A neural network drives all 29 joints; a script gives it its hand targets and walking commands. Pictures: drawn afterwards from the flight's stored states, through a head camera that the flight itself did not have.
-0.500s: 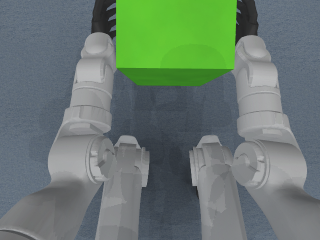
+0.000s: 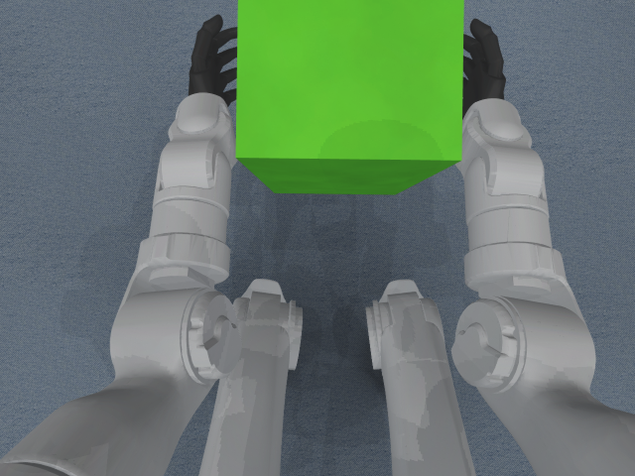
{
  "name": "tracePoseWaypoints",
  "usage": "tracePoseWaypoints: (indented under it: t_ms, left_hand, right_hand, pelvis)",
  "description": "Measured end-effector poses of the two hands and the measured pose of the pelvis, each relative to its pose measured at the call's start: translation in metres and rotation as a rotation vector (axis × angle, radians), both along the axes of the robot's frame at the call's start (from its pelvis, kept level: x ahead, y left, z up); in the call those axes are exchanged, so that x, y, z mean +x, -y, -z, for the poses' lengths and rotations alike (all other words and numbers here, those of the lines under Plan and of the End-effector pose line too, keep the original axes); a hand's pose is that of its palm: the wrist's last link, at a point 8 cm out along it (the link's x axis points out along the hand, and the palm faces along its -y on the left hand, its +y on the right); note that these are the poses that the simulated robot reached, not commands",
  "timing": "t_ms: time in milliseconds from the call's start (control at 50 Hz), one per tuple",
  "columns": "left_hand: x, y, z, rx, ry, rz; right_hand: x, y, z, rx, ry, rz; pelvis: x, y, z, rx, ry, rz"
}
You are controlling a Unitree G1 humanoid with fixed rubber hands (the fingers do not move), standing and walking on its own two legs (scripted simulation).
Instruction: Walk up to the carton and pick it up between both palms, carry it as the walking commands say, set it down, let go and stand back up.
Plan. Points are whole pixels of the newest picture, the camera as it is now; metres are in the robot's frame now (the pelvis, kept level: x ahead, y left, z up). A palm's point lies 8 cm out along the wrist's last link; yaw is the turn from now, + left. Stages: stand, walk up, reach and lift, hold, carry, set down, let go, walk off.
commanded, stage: reach and lift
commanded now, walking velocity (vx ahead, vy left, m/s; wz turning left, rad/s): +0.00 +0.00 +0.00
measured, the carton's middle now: (340, 118) +0.52 -0.01 -0.15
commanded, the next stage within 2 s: none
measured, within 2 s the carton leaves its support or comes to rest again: neither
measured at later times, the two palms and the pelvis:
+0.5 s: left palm (180, 85) +0.49 +0.14 -0.01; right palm (516, 91) +0.49 -0.15 +0.00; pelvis +0.00 +0.00 +0.06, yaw +0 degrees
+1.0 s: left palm (135, 60) +0.48 +0.14 +0.07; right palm (570, 67) +0.48 -0.15 +0.07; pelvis +0.02 +0.00 +0.12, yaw +0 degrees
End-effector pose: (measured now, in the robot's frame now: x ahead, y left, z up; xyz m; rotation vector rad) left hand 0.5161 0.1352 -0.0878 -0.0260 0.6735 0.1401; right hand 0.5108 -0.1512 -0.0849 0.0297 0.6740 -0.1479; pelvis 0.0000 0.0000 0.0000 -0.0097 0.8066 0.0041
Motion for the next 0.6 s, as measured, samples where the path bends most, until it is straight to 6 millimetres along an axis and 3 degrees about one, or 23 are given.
tracePoseWaypoints:
  t_ms: [600]
  left_hand:
    - [-0.025, -0.004, -0.096, -0.008, -0.009, -0.009]
  right_hand:
    - [-0.024, -0.003, -0.095, 0.015, -0.008, -0.001]
  pelvis:
    - [0.007, -0.002, -0.067, 0.002, 0.062, 0.003]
